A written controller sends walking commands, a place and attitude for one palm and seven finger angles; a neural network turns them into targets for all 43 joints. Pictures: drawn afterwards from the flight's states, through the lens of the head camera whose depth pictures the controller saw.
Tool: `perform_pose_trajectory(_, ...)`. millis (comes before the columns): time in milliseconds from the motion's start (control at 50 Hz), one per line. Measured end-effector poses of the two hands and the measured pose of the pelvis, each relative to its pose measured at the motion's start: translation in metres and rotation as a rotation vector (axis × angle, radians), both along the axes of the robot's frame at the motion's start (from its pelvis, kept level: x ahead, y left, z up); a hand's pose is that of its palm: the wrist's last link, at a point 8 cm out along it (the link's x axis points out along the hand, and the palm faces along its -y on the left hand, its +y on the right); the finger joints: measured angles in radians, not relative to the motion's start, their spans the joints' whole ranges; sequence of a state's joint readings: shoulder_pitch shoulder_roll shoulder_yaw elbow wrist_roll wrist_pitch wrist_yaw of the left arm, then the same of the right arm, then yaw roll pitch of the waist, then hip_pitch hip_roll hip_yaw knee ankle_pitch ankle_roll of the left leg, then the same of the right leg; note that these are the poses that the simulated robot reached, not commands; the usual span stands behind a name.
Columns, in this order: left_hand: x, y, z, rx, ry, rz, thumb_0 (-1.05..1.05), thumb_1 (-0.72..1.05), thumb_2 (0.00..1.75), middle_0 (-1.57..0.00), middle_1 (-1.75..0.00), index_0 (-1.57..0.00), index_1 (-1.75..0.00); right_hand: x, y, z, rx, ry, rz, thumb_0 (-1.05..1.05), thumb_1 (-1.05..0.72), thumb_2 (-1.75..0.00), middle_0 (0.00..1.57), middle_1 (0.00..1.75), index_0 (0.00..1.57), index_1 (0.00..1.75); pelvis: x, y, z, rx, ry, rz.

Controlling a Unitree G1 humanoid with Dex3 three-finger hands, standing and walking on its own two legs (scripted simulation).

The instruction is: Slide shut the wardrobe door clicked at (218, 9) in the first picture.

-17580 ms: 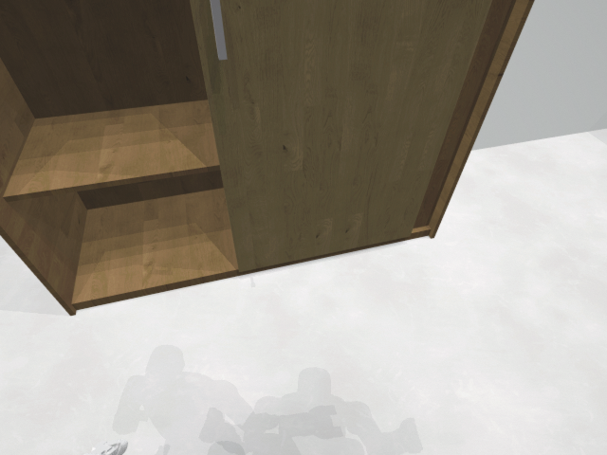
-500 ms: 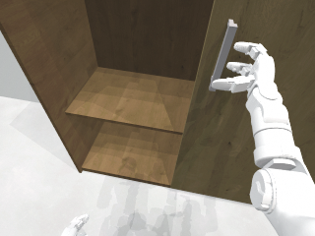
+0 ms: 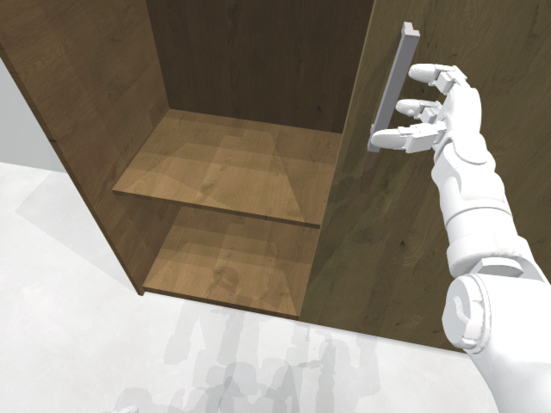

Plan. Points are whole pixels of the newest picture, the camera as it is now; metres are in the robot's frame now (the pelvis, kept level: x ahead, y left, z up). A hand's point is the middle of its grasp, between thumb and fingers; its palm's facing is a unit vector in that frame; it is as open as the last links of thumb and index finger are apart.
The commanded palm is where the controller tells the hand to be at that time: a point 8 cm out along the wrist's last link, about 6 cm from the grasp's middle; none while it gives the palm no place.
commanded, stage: slide the fingers in behind the handle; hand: right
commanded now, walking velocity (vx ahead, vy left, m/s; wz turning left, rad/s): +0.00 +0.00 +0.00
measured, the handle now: (389, 92) +0.53 -0.10 +0.22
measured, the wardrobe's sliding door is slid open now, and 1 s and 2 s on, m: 0.62 0.62 0.62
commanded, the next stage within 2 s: move the hooked fingers beside the handle in 0.44 s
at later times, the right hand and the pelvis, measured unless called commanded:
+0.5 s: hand (396, 114) +0.48 -0.11 +0.22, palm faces +0.09 +1.00 +0.02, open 13.8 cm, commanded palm +0.46 -0.15 +0.22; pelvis +0.00 +0.00 +0.00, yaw +1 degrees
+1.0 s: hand (414, 117) +0.47 -0.13 +0.22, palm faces +0.10 +0.99 +0.03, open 14.0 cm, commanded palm +0.44 -0.17 +0.22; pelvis +0.01 +0.00 +0.00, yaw +1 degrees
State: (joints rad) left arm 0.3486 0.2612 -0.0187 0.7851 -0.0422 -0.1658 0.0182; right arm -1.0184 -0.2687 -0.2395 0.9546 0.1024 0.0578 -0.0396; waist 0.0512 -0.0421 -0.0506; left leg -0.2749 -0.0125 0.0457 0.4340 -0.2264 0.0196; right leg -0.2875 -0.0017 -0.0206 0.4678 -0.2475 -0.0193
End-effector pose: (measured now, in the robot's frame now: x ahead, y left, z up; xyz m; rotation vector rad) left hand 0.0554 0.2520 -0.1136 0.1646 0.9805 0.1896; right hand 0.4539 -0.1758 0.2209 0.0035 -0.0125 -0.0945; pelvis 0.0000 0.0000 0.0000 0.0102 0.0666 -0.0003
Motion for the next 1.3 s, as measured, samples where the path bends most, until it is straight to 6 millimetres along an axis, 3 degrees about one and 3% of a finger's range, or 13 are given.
perform_pose_trajectory(360, 0.008, -0.006, 0.004, -0.015, -0.049, 0.011, 0.01, 0.9, 0.9, -0.2, -0.3, -0.2, -0.3, 0.001, 0.018, -0.006, 0.032, -0.01, 0.026, -0.02, 0.5, -0.3, 0.31, 1.21, 0.3, 1.2, 0.001, -0.002, 0.0, -0.002, 0.003, 0.021)
perform_pose_trajectory(780, 0.03, -0.006, 0.006, -0.011, -0.061, 0.005, 0.01, 0.9, 0.9, -0.2, -0.3, -0.2, -0.3, 0.0, 0.012, -0.004, 0.032, -0.011, 0.0, -0.02, 0.5, -0.3, 0.33, 1.22, 0.31, 1.21, 0.01, -0.001, 0.001, -0.001, -0.007, 0.024)
perform_pose_trajectory(1020, 0.043, -0.006, 0.01, -0.009, -0.086, -0.006, 0.01, 0.9, 0.9, -0.2, -0.3, -0.2, -0.3, -0.016, -0.003, 0.001, 0.021, -0.039, -0.001, -0.02, 0.5, -0.3, 0.31, 1.2, 0.3, 1.2, 0.011, -0.001, 0.002, 0.0, -0.027, 0.019)
perform_pose_trajectory(1300, 0.058, -0.014, 0.012, -0.023, -0.129, -0.034, 0.01, 0.9, 0.9, -0.2, -0.3, -0.2, -0.3, -0.022, 0.011, 0.005, 0.025, -0.024, 0.014, -0.02, 0.5, -0.3, 0.3, 1.2, 0.3, 1.2, 0.005, 0.0, 0.002, -0.003, -0.038, 0.014)
